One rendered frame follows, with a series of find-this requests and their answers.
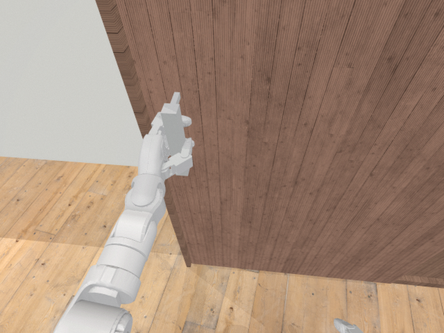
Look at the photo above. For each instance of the robot left hand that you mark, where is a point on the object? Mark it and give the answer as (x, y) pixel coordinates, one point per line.
(155, 151)

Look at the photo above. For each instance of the robot left forearm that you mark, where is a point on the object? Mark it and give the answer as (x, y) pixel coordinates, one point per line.
(115, 279)

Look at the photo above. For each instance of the robot right hand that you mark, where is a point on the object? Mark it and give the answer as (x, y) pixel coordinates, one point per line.
(344, 327)

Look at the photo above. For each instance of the left robot upper arm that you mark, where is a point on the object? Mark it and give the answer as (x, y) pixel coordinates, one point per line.
(92, 317)

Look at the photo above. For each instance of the wardrobe door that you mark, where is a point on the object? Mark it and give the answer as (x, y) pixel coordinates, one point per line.
(432, 268)
(318, 129)

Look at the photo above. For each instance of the handle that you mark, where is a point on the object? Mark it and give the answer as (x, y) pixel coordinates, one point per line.
(173, 126)

